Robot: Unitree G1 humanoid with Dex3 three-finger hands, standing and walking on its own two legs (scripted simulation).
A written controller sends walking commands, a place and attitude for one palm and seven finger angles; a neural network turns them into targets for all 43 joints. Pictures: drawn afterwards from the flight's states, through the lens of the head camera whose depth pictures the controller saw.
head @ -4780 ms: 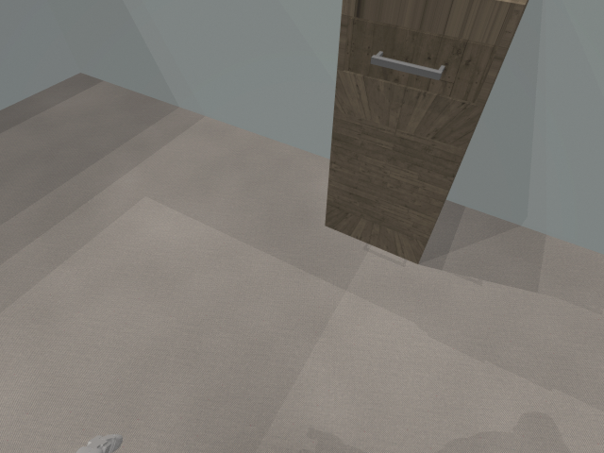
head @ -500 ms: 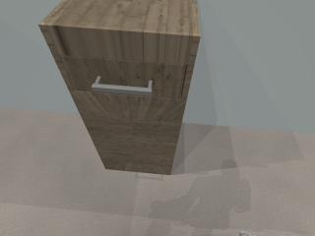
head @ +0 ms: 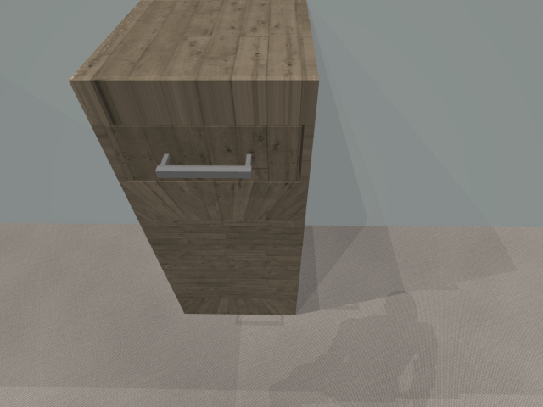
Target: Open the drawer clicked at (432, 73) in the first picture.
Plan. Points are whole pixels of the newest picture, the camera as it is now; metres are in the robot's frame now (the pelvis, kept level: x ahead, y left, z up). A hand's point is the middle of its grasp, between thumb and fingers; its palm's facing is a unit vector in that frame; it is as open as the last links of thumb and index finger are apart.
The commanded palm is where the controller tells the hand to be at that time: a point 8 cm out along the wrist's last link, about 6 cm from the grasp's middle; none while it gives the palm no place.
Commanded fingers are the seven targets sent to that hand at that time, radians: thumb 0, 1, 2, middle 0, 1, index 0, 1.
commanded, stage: come to a stop and stand still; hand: left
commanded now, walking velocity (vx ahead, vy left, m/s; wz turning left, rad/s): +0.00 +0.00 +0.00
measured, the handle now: (205, 165) +0.56 +0.17 +0.03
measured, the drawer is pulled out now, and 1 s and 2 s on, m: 0.00 0.00 0.00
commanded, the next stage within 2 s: look again from close up in 0.32 s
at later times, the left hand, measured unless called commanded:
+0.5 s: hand out of the picture -0.02 +0.13 -0.18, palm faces +0.02 -0.99 -0.17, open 7.4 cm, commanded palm none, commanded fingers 0.00 0.90 0.90 -0.20 -0.30 -0.20 -0.30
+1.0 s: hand out of the picture -0.01 +0.18 -0.18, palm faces +0.06 -0.98 -0.20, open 7.4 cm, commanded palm none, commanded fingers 0.00 0.90 0.90 -0.20 -0.30 -0.20 -0.30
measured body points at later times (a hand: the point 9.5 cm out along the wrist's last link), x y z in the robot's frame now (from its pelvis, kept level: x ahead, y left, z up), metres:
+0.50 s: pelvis -0.01 -0.02 +0.00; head +0.01 -0.03 +0.44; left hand -0.02 +0.19 -0.16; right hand -0.04 -0.23 -0.17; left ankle +0.03 +0.10 -0.74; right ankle -0.03 -0.12 -0.74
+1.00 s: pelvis -0.02 +0.00 -0.01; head -0.04 +0.01 +0.44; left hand -0.01 +0.23 -0.16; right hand +0.04 -0.23 -0.15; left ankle +0.02 +0.10 -0.74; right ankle -0.03 -0.12 -0.74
